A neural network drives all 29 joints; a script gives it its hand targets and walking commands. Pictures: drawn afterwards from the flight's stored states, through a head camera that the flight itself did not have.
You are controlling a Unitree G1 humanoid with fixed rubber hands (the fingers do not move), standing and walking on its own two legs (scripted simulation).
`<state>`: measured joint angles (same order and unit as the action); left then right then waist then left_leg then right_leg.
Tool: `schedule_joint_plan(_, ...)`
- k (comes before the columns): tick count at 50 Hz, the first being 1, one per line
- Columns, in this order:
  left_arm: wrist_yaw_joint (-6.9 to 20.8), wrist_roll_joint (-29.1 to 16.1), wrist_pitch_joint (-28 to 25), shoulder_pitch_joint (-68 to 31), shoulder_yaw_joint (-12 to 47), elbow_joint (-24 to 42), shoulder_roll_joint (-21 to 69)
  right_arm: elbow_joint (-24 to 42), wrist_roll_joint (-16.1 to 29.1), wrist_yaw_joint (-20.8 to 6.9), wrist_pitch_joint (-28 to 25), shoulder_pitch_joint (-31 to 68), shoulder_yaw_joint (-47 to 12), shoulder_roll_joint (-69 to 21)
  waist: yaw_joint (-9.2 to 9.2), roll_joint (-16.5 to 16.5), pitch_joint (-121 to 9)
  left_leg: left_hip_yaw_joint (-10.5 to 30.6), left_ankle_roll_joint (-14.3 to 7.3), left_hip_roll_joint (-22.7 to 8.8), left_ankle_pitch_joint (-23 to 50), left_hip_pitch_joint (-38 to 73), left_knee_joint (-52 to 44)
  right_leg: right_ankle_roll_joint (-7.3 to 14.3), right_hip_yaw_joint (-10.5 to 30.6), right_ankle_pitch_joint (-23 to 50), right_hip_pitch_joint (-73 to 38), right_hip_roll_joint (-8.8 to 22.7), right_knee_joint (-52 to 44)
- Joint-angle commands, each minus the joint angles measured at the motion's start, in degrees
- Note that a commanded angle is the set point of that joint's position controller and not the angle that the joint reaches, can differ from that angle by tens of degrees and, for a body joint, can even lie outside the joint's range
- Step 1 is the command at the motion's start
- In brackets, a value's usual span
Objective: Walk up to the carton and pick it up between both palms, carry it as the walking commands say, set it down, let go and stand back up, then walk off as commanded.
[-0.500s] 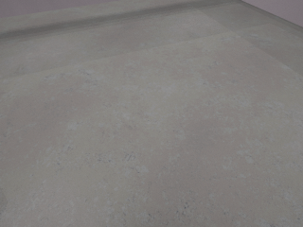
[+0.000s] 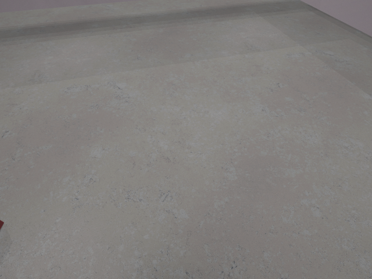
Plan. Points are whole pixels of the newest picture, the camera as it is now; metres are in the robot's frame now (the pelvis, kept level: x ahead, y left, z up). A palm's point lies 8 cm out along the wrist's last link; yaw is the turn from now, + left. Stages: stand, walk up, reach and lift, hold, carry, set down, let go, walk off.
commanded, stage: walk off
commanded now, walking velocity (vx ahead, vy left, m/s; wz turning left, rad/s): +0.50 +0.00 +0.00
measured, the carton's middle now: out of the picture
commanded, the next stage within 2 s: stand in 0.58 s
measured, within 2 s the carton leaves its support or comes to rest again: neither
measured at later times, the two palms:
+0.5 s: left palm (90, 207) +0.33 +0.31 -0.14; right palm out of the picture +0.10 -0.10 -0.13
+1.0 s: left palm (110, 191) +0.39 +0.27 -0.14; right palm (249, 169) +0.48 -0.17 -0.15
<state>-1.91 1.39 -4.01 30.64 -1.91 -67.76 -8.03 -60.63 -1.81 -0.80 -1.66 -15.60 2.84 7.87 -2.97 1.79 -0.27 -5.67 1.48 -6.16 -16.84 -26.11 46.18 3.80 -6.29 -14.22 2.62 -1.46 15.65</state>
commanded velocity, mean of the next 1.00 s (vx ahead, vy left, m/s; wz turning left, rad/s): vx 0.28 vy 0.00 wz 0.00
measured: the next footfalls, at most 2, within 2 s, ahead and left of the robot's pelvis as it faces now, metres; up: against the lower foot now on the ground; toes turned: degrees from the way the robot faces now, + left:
left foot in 0.18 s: +0.19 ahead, +0.18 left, +0.00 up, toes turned +10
right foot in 0.70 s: +0.50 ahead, -0.04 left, +0.00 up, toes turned -10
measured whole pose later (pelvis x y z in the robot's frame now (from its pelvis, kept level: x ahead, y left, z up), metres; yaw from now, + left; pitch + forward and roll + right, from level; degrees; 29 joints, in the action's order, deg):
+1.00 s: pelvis +0.43 +0.05 +0.00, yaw +0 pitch -1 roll +0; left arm -0.5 1.3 -5.2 19.5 -1.5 -64.5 -7.7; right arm -58.4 -1.2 1.3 0.0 -10.7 3.2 9.2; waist -1.2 -1.4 4.5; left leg -4.7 2.5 -4.9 -17.0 -22.9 41.5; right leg 3.0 -10.4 -9.3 12.0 1.7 22.0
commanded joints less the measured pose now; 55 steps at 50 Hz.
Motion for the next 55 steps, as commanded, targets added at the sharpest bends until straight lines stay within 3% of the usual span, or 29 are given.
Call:
schedule_joint_plan(1, 0.1, 0.33, -1.1, 3.93, -0.5, 0.79, -5.18, 4.99, 0.65, -0.79, -0.6, 5.48, 0.27, 1.0, -0.13, 3.63, 10.38, -1.46, 0.67, -0.09, 3.35, -5.38, -6.67, 6.09, 13.19, -7.57, 5.44, 16.51, -10.88)
schedule_joint_plan(6, 0.76, 0.32, -1.24, 2.83, -0.76, 0.94, -6.42, 7.37, 0.87, -0.8, -0.92, 7.6, 1.11, 2.67, 0.0, 5.84, 9.86, -3.5, -0.22, 1.57, 3.65, 1.43, -13.53, 5.55, 10.86, -3.34, 5.49, 16.64, -6.11)
schedule_joint_plan(8, 1.03, 0.13, -1.28, 1.14, -0.99, 0.89, -6.96, 5.18, 0.55, -0.32, -1.61, 0.52, 1.86, 3.86, 3.84, 3.68, 7.12, -6.29, -1.02, 4.16, 3.39, 14.28, -18.21, 4.09, 6.98, 3.63, 9.65, 14.1, 3.85)
schedule_joint_plan(9, 1.11, 0.02, -1.59, 0.87, -0.69, 1.04, -6.11, 2.51, 0.15, 0.29, -2.39, -8.45, 2.99, 6.36, 7.88, -0.1, 2.46, -4.1, -2.32, 3.05, 2.08, 26.7, -19.29, 2.73, 3.65, 10.33, 14.13, 11.07, 15.74)
schedule_joint_plan(10, 1.33, -1.21, -1.98, -1.29, 0.32, 3.62, -2.24, 0.85, -0.68, 1.03, -3.01, -18.53, 4.54, 12.43, 12.81, -12.19, -3.82, 15.91, -6.9, -12.91, -13.72, 39.19, -26.95, -1.13, -2.13, 2.2, 27.51, 6.13, 36.22)
schedule_joint_plan(11, 1.68, -0.39, -2.25, -3.39, -0.09, 6.47, -2.19, -1.11, -0.44, 1.01, -2.4, -23.74, 4.87, 15.74, 12.62, -18.04, -4.2, 35.67, -10.66, -21.42, -21.41, 38.21, -37.33, -1.08, 1.45, -15.3, 36.85, 2.69, 49.11)
schedule_joint_plan(12, 2.29, 0.1, -2.1, -6.56, -1.23, 7.65, -4.33, -0.68, -0.08, 0.85, -1.97, -18.07, 3.84, 12.86, 9.4, -12.6, 0.62, 34.75, -11.24, -21.3, -24.1, 32.28, -37.76, -0.08, 6.55, -11.6, 39.85, 7.14, 56.67)
schedule_joint_plan(13, 2.9, -0.14, -2.16, -8.85, -1.33, 8.35, -3.88, 1.18, -0.02, 0.51, -2.32, -12.39, 2.9, 9.63, 7.32, -7.21, 4.01, 28.65, -10.33, -19.26, -18.3, 26.3, -37.18, 0.08, 6.65, -5.71, 39.82, 9.2, 57.84)
schedule_joint_plan(15, 3.3, -0.14, -1.65, -7.52, -1.55, 8.01, -1.95, 2.48, 0.14, 0.38, -3.33, -6.0, 1.71, 6.24, 2.9, -5.56, 4.89, 16.62, -7.13, -13.99, -5.28, 18.18, -38.28, -0.87, 5.99, 0.03, 33.96, 11.11, 53.64)
schedule_joint_plan(16, 3.4, 0.26, -0.83, -6.71, -1.73, 7.96, -1.26, 2.09, 0.28, 0.57, -3.83, -6.08, 1.22, 4.97, 1.89, -5.91, 4.59, 13.04, -6.41, -12.09, -1.42, 16.38, -38.47, -1.47, 5.6, 1.21, 31.53, 11.2, 52.26)
schedule_joint_plan(19, 3.8, 0.38, 1.19, -10.06, -1.96, 9.24, -1.16, -0.18, 0.04, 1.09, -4.81, -10.58, 0.47, 4.37, 1.35, -7.22, 5.72, 7.02, -6.95, -9.4, 8.65, 16.47, -38.71, -2.45, 3.39, 5.43, 33.53, 10.92, 48.75)
schedule_joint_plan(25, 4.6, -0.22, 1.41, -26.61, -0.86, 14.29, -1.08, -1.8, 0.23, 1.38, -5.18, -17.12, -0.24, 4.46, 4.64, -6.6, 8.35, 2.68, -8.54, -8.61, 20.72, 22.18, -38.8, -4.76, -0.04, 11.28, 35.87, 9.39, 29.0)
schedule_joint_plan(29, 4.4, -0.39, 1.05, -32.65, -0.85, 16.26, -2.28, -3.14, 0.13, 1.45, -4.9, -20.41, 0.14, 5.67, 6.36, -8.87, 8.94, 1.2, -8.7, -9.66, 26.06, 27.67, -36.26, -3.14, -2.17, 9.04, 32.47, 7.29, 20.16)
schedule_joint_plan(31, 3.99, 0.0, 0.44, -31.83, -0.85, 15.8, -2.48, -3.79, -0.03, 1.58, -4.38, -20.26, 0.18, 5.85, 5.56, -9.55, 8.94, -0.39, -7.8, -9.54, 39.24, 29.07, -30.9, -1.65, -3.14, 6.54, 28.43, 5.32, 17.38)
schedule_joint_plan(32, 3.65, 0.21, -0.13, -28.27, -1.03, 14.49, -2.97, -3.89, -0.03, 1.75, -4.2, -19.65, 0.3, 6.47, 4.07, -10.11, 7.01, -1.01, -6.95, -9.11, 48.13, 29.14, -26.17, -0.9, -3.86, 5.77, 23.39, 3.33, 16.39)
schedule_joint_plan(33, 3.26, 0.4, -0.92, -20.74, -1.49, 11.82, -3.84, -3.92, 0.36, 1.95, -4.0, -18.87, 0.41, 6.94, 0.98, -9.28, 3.36, -2.29, -5.69, -7.59, 51.24, 27.94, -17.97, -0.16, -4.58, 8.85, 14.35, 1.24, 12.71)
schedule_joint_plan(34, 2.81, 1.23, -1.8, -12.07, -2.26, 8.99, -6.11, -3.57, 1.24, 2.03, -3.92, -18.23, 0.37, 6.79, -2.57, -7.92, -1.36, -3.84, -4.07, -5.43, 44.56, 21.89, -8.01, 0.81, -3.8, 17.67, 1.39, 2.95, 9.89)
schedule_joint_plan(35, 2.24, 2.5, -2.33, -3.53, -3.4, 7.61, -11.16, -1.48, 2.03, 2.16, -3.89, -17.65, 0.21, 5.1, -5.85, -2.53, -9.98, -4.61, -2.44, -2.58, 19.82, 9.1, 8.08, 3.52, 8.69, 34.78, -14.96, 16.79, 14.4)
schedule_joint_plan(36, 2.29, 1.51, -2.01, -1.2, -4.59, 7.27, -16.66, -1.18, 4.43, 2.39, -3.36, -24.58, -0.44, 0.63, -3.32, 10.55, -20.4, -0.51, 0.02, 5.49, -20.03, -1.32, 27.87, 12.81, 28.85, 59.08, -25.82, 33.88, 11.2)
schedule_joint_plan(37, 2.64, -0.66, -1.48, -2.05, -4.21, 7.48, -14.83, -0.88, 1.98, 2.8, -2.72, -18.85, 0.94, 3.89, -1.95, -0.33, -16.8, 7.62, -0.43, 2.53, -17.17, 1.22, 29.14, 9.47, 22.57, 75.58, -17.63, 29.26, 12.71)
schedule_joint_plan(38, 2.17, -0.79, -1.24, -8.21, -3.85, 8.11, -12.97, -0.3, 2.87, 2.68, -2.38, -18.42, 0.26, -0.01, -1.11, 8.46, -14.39, 5.36, 0.47, 2.39, -13.92, -3.76, 31.7, 12.44, 19.27, 59.42, -14.56, 30.48, 9.06)
schedule_joint_plan(39, 1.87, -0.95, -1.09, -12.17, -2.79, 8.61, -8.24, -0.34, 1.3, 2.48, -2.23, -14.28, 0.36, 1.34, -0.03, 3.83, -7.43, 5.1, 0.42, 0.13, -10.03, -3.57, 28.12, 10.73, 16.48, 47.78, -4.85, 25.82, 4.79)
schedule_joint_plan(41, 1.09, -0.64, -1.29, -15.42, -0.74, 8.25, -2.84, -0.54, -0.16, 1.6, -1.06, -13.51, 1.04, 1.24, 4.07, 3.49, -1.44, 4.81, 0.35, -0.82, -6.52, 3.48, 19.92, 6.38, 8.7, 44.6, 7.88, 20.01, 1.28)
schedule_joint_plan(44, 0.97, -0.17, -2.63, -14.08, -0.27, 6.84, -4.57, -1.57, 0.16, 1.61, 1.03, -14.21, 0.34, -1.79, 6.53, 3.01, -1.35, 2.67, 0.78, 0.83, -3.41, 9.41, 8.46, 4.43, 2.91, 50.12, 11.38, 16.95, 1.24)
schedule_joint_plan(47, 1.37, -0.07, -2.58, -12.91, -0.34, 6.0, -5.62, -0.42, 0.53, 2.21, 2.21, -9.89, 0.5, 0.68, 6.29, 6.76, -1.66, 0.87, 1.15, 1.67, -0.16, 10.5, -2.11, 4.55, 1.8, 45.31, 9.99, 15.9, 1.53)
schedule_joint_plan(50, 1.21, -0.08, -1.0, -10.92, -0.3, 5.31, -5.89, 0.33, 0.85, 2.12, 2.75, -5.21, 0.29, 2.03, 4.58, 7.28, -0.68, 0.23, 1.09, 1.32, 1.93, 13.5, -8.08, 4.5, 3.75, 22.57, 12.75, 16.76, -0.81)
schedule_joint_plan(53, 0.8, -0.46, 0.87, -10.86, -0.23, 5.39, -5.57, -0.16, 0.42, 2.08, 2.12, -4.66, 0.08, 2.8, 5.07, 3.38, 3.02, -0.36, 0.39, 0.73, 7.24, 20.64, -19.35, 1.47, 5.46, -3.15, 19.01, 15.07, -0.88)
schedule_joint_plan(54, 0.74, -0.38, 1.16, -9.82, -0.05, 5.33, -4.65, -0.31, 0.07, 2.39, 1.36, -5.71, 0.08, 3.76, 5.32, 0.88, 4.22, 2.58, 0.44, -2.24, 10.02, 22.98, -24.07, -0.56, 5.43, -5.78, 20.74, 13.88, 0.13)
schedule_joint_plan(55, 0.79, -0.34, 1.3, -8.65, 0.05, 5.6, -3.25, -0.19, -0.31, 2.79, 0.4, -6.73, 0.02, 5.48, 4.03, -3.87, 5.31, 8.18, 0.15, -8.09, 15.52, 23.05, -27.63, -2.14, 3.16, -5.33, 21.04, 11.26, 4.43)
